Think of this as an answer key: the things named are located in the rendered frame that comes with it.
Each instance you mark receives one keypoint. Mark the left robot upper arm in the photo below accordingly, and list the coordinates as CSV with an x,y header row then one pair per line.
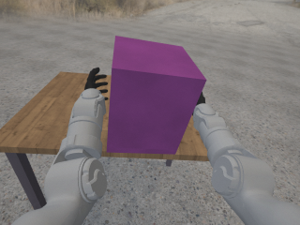
x,y
72,187

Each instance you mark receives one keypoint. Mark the left robot forearm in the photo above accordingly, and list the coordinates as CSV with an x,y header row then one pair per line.
x,y
84,128

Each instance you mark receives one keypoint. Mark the carton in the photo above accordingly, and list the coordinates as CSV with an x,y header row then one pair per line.
x,y
155,88

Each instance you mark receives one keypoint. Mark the right robot forearm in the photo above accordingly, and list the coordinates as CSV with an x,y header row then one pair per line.
x,y
215,134

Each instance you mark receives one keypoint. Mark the right robot upper arm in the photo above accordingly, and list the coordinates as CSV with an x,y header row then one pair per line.
x,y
247,185

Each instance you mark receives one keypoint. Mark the table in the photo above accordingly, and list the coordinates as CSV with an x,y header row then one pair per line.
x,y
42,124

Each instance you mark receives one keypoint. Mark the robot left hand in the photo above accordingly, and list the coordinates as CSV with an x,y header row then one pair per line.
x,y
92,78

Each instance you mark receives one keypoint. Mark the robot right hand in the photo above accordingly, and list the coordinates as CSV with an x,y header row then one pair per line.
x,y
201,100

